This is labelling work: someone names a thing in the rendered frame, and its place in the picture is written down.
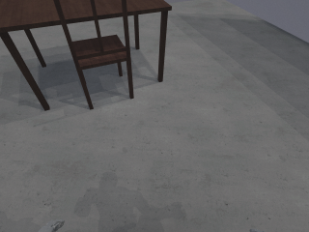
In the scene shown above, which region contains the table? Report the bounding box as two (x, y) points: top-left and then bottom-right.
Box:
(0, 0), (172, 111)

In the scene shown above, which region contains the chair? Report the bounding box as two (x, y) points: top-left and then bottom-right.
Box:
(53, 0), (134, 110)

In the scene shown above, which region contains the robot left hand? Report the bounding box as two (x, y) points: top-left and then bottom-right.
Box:
(38, 219), (65, 232)

